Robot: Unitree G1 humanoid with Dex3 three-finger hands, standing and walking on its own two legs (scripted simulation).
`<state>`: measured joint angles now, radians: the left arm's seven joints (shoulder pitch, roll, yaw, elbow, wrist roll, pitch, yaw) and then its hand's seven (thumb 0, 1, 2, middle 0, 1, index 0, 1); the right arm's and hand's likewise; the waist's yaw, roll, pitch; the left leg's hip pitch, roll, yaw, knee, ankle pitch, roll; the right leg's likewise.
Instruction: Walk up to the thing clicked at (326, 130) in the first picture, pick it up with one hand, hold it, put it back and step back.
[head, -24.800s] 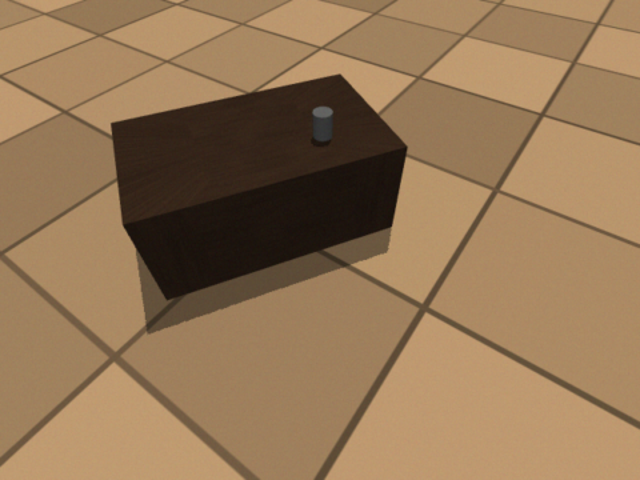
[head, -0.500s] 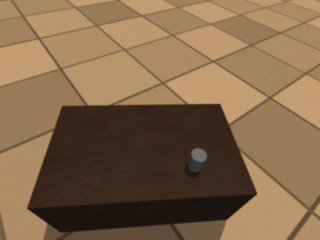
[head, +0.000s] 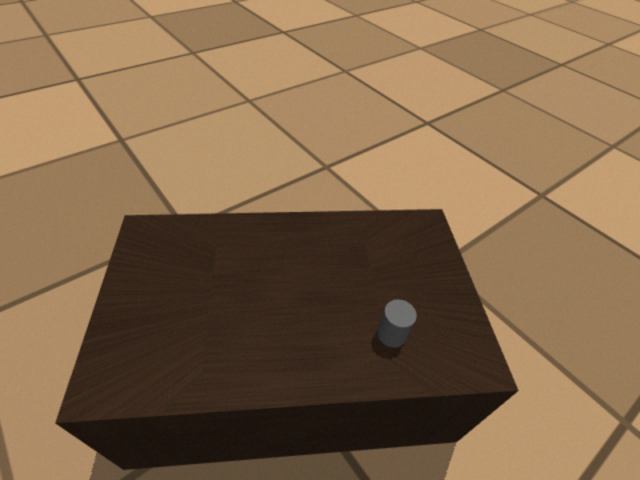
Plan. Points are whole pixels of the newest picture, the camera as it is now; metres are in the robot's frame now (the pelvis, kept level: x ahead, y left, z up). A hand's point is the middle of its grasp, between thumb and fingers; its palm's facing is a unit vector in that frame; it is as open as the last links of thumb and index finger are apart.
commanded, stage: stand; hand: right
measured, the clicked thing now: (396, 323) +0.50 -0.19 -0.31
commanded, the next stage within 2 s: none
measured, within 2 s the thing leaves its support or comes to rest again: neither
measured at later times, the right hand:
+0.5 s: hand out of the picture +0.07 -0.25 -0.15, palm faces -0.02 +0.93 -0.37, open 8.7 cm
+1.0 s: hand out of the picture +0.08 -0.26 -0.15, palm faces -0.03 +0.93 -0.36, open 7.4 cm
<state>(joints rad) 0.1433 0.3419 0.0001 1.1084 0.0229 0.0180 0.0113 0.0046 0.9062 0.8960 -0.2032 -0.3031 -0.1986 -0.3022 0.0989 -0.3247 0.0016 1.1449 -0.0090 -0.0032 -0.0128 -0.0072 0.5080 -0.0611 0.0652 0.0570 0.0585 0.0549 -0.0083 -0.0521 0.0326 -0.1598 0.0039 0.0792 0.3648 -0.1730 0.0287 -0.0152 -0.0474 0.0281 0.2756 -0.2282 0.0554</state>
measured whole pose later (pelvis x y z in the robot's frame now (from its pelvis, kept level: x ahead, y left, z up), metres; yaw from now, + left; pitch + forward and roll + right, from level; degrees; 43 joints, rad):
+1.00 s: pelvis +0.00 +0.00 +0.00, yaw +1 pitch -2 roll +0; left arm 0.16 0.35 0.00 1.10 0.02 0.01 0.00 0.01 0.91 0.89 -0.20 -0.30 -0.20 -0.30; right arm 0.11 -0.34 0.00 1.13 -0.01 -0.01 0.00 0.00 -0.90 -0.89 0.21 0.30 0.20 0.30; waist -0.01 -0.03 0.04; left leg -0.16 -0.01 0.05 0.36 -0.17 0.03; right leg -0.01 -0.05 0.00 0.27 -0.24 0.05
